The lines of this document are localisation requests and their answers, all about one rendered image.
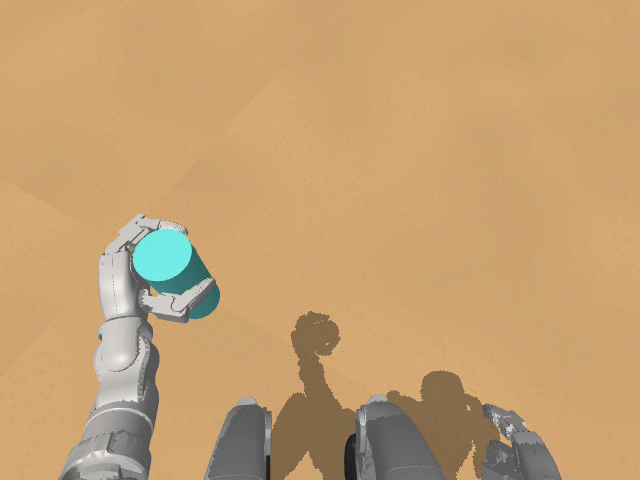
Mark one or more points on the left robot arm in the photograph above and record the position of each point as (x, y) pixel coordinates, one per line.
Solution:
(116, 439)

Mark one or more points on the left robot hand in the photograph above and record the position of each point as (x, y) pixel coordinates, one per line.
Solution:
(123, 292)

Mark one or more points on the can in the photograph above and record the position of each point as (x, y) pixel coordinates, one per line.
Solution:
(169, 263)

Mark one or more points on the right robot hand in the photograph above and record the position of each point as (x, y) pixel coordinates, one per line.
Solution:
(527, 459)

